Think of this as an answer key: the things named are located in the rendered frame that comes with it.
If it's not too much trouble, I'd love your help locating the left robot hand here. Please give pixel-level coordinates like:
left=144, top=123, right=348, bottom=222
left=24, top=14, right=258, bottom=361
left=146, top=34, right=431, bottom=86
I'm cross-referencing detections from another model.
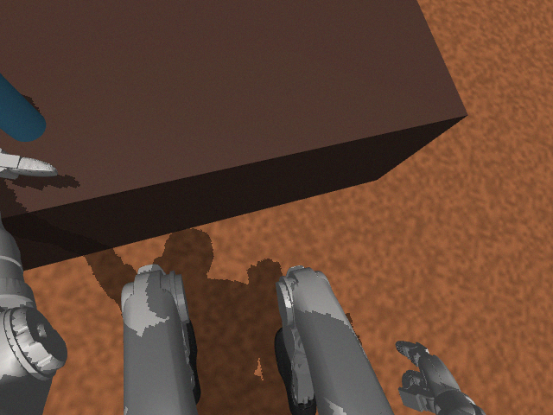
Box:
left=0, top=148, right=58, bottom=179

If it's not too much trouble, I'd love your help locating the left robot arm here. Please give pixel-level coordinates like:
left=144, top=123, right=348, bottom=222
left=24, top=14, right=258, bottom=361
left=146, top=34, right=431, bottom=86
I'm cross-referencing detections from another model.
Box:
left=0, top=212, right=67, bottom=415

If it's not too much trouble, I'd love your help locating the right robot foot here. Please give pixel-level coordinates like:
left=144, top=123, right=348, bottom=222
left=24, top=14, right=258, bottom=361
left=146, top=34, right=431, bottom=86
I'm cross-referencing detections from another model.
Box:
left=274, top=328, right=317, bottom=415

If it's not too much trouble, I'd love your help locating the right robot hand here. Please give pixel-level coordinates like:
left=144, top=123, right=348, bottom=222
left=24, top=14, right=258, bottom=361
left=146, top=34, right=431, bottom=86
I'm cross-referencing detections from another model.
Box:
left=396, top=341, right=461, bottom=413

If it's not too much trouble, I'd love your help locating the right robot arm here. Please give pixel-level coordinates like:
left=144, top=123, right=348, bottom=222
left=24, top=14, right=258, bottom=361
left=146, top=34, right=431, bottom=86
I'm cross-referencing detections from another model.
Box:
left=434, top=390, right=486, bottom=415

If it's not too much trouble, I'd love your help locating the left robot foot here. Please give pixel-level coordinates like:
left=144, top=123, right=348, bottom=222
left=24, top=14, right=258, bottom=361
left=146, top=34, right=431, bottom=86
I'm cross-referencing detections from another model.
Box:
left=186, top=319, right=200, bottom=405

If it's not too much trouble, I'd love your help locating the can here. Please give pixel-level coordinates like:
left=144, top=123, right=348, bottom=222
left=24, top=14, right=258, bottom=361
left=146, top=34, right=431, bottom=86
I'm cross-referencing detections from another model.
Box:
left=0, top=74, right=46, bottom=142

